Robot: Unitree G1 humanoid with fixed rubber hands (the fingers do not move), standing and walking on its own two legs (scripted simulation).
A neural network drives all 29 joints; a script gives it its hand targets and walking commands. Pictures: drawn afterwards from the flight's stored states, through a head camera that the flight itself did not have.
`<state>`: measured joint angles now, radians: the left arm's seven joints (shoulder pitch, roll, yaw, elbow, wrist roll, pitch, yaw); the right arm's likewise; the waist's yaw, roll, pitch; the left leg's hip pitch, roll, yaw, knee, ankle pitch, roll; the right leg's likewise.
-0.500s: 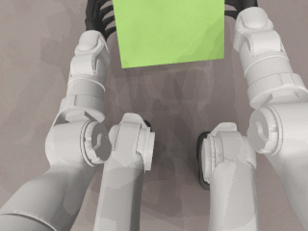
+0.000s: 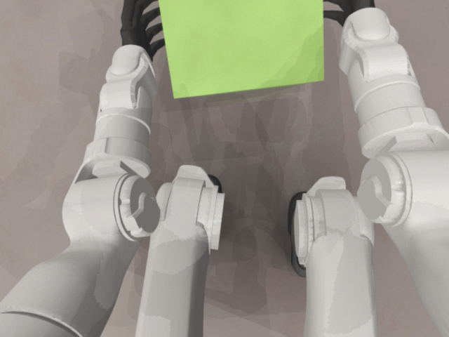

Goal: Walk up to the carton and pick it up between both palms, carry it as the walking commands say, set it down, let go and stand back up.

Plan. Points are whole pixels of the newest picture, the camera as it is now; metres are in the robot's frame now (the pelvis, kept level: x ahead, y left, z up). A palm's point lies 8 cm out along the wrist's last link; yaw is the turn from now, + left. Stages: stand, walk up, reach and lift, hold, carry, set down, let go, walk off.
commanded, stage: set down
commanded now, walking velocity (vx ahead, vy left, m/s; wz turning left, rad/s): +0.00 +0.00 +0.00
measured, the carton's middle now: (241, 15) +0.57 +0.05 -0.26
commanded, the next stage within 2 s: none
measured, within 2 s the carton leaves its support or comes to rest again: neither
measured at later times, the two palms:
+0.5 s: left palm (139, 48) +0.49 +0.19 -0.17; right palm (355, 12) +0.54 -0.11 -0.17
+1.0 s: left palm (124, 60) +0.48 +0.22 -0.18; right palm (377, 25) +0.53 -0.15 -0.19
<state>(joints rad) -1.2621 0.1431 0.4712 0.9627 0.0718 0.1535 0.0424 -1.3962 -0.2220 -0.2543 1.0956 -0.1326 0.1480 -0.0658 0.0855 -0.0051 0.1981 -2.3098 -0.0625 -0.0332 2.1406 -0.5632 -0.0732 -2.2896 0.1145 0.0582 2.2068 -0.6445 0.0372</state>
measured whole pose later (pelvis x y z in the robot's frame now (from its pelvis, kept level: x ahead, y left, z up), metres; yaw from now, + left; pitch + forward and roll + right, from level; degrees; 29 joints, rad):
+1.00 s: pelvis +0.00 +0.01 +0.00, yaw -1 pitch +40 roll +2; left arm -1.26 0.26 0.26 1.12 -0.19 -0.02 0.10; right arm -1.36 -0.41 0.03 1.15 0.17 0.03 -0.06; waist 0.10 0.01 0.26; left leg -2.30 -0.05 -0.01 2.15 -0.55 -0.05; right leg -2.27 0.10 0.06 2.21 -0.63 0.05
